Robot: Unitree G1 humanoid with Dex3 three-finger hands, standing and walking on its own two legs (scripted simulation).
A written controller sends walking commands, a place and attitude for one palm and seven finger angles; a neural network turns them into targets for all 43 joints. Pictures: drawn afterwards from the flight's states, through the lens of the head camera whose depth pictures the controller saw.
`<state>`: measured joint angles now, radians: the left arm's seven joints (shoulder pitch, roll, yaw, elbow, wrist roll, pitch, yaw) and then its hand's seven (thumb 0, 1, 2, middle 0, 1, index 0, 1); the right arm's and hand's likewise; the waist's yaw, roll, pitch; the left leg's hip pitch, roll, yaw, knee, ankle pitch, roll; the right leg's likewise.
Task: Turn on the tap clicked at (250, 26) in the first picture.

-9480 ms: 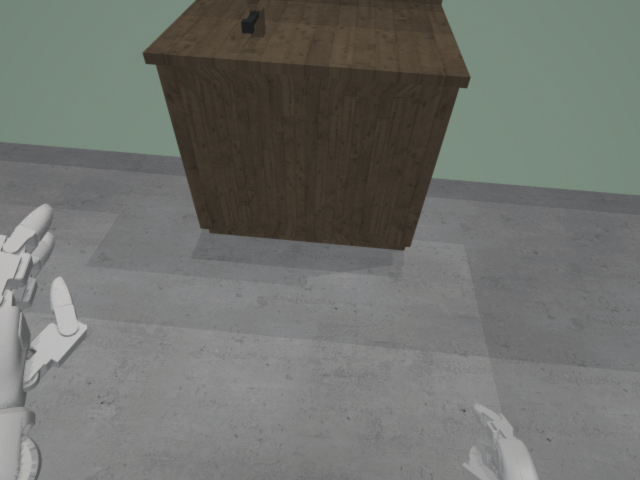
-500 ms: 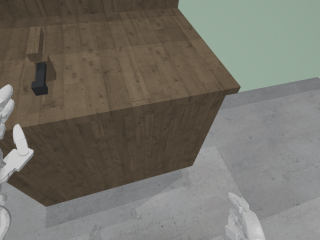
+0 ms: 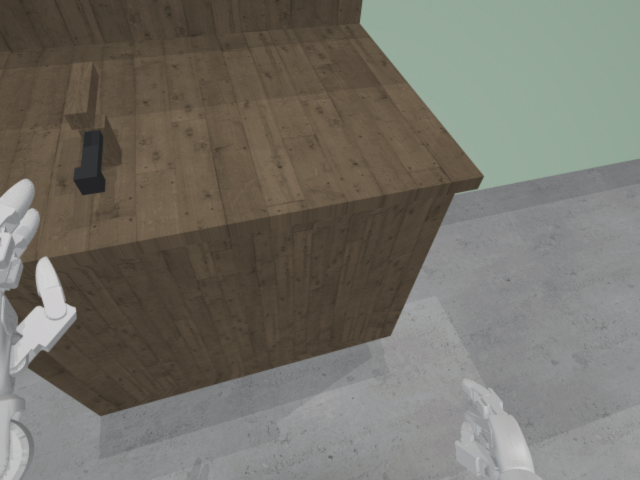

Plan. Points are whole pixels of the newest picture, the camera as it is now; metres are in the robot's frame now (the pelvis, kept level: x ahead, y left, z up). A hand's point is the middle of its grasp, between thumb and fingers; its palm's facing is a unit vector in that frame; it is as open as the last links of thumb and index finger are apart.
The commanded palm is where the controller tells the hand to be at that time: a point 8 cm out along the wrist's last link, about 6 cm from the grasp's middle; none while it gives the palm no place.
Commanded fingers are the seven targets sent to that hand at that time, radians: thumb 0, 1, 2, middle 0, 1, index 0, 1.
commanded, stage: look again from close up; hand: left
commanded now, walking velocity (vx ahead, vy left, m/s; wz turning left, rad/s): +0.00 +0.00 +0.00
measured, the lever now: (90, 180) +0.44 +0.36 +0.10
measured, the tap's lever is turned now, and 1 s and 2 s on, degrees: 0 0 0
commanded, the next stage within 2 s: shuffle to correct the standing spot in 0.02 s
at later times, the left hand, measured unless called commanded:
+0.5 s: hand (76, 293) +0.24 +0.25 +0.16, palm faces +0.45 -0.83 -0.33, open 7.4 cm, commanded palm +0.18 +0.28 +0.17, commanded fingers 0.00 0.90 0.90 -0.20 -0.30 -0.20 -0.30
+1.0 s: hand (111, 227) +0.31 +0.25 +0.17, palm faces +0.39 -0.81 -0.44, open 7.4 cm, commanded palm +0.25 +0.29 +0.17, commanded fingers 0.00 0.90 0.90 -0.20 -0.30 -0.20 -0.30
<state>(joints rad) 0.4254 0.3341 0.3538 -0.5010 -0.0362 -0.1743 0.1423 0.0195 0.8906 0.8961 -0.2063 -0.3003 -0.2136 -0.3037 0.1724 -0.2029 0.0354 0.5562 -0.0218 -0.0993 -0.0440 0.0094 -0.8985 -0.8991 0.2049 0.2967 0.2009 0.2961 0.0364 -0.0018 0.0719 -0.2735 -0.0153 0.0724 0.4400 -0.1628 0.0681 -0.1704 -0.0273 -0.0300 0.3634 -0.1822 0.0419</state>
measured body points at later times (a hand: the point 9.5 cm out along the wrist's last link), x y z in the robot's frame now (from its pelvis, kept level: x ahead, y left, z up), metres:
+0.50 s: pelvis +0.02 +0.00 -0.01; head +0.02 +0.01 +0.44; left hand +0.21 +0.30 +0.18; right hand +0.19 -0.23 -0.09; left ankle +0.05 +0.07 -0.74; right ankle +0.01 -0.15 -0.74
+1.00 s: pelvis +0.09 +0.01 -0.01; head +0.12 +0.01 +0.44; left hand +0.28 +0.29 +0.19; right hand +0.26 -0.21 -0.10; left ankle +0.05 +0.06 -0.74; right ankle +0.16 -0.08 -0.72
